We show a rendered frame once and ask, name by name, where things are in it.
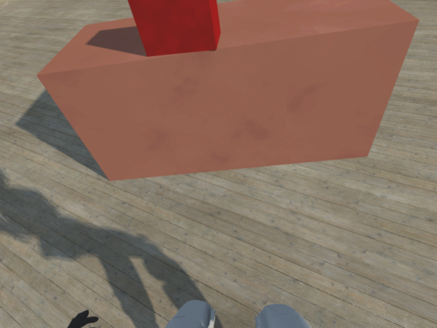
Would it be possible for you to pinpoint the robot right thigh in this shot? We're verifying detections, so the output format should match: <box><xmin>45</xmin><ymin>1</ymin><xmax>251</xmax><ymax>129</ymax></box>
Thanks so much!
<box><xmin>255</xmin><ymin>304</ymin><xmax>312</xmax><ymax>328</ymax></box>

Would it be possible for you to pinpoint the robot left hand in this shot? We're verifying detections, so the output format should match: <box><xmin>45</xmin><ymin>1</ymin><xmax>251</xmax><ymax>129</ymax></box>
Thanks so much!
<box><xmin>68</xmin><ymin>310</ymin><xmax>98</xmax><ymax>328</ymax></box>

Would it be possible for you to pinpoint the carton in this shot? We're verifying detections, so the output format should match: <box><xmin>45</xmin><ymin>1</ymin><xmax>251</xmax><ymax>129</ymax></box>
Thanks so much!
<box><xmin>128</xmin><ymin>0</ymin><xmax>221</xmax><ymax>57</ymax></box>

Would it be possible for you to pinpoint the pedestal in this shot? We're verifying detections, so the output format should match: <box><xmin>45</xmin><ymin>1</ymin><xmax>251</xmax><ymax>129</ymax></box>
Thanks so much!
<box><xmin>36</xmin><ymin>0</ymin><xmax>419</xmax><ymax>181</ymax></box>

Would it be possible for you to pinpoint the robot thigh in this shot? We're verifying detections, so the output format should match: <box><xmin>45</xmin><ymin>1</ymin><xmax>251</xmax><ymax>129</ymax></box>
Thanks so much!
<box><xmin>165</xmin><ymin>300</ymin><xmax>216</xmax><ymax>328</ymax></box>
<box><xmin>255</xmin><ymin>304</ymin><xmax>312</xmax><ymax>328</ymax></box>

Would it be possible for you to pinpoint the robot left thigh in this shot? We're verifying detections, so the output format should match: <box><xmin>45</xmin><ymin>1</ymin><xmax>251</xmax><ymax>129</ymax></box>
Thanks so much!
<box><xmin>165</xmin><ymin>300</ymin><xmax>216</xmax><ymax>328</ymax></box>

